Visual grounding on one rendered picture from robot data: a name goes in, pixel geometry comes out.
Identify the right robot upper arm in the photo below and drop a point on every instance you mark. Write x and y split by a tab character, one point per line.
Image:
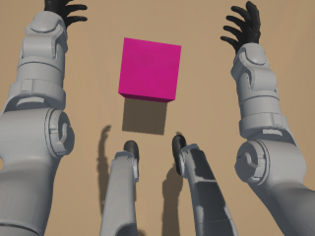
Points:
275	172

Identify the carton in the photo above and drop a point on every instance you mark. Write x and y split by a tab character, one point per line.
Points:
149	70

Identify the left robot upper arm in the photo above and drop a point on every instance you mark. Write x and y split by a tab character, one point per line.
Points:
32	143

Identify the left robot forearm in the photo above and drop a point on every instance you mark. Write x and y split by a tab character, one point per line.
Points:
41	66

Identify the right robot thigh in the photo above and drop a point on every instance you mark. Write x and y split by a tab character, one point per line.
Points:
211	214

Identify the robot right hand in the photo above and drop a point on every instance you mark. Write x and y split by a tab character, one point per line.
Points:
250	29

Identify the left robot foot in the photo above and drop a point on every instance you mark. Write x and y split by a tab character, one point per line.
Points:
132	147

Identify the robot left hand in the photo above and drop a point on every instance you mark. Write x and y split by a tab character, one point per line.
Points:
59	7

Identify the right robot forearm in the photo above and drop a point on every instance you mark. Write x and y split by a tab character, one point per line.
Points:
258	97

